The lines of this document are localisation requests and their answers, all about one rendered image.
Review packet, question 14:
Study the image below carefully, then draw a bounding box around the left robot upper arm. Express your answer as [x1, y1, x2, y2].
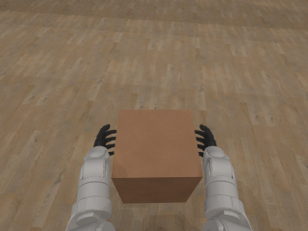
[69, 219, 116, 231]

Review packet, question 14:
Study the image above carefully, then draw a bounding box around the right robot upper arm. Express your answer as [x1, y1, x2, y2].
[202, 218, 251, 231]

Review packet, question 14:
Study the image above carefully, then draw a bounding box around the right robot forearm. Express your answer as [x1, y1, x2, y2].
[202, 145, 253, 231]

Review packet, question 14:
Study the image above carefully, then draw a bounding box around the left robot forearm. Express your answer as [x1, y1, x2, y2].
[65, 145, 113, 231]

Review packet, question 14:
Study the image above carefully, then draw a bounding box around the robot left hand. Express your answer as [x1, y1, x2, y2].
[93, 124, 116, 156]

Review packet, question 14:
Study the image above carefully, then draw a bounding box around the carton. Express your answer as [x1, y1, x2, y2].
[111, 109, 203, 204]

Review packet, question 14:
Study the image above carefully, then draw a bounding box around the robot right hand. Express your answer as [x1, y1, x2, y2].
[194, 124, 217, 157]

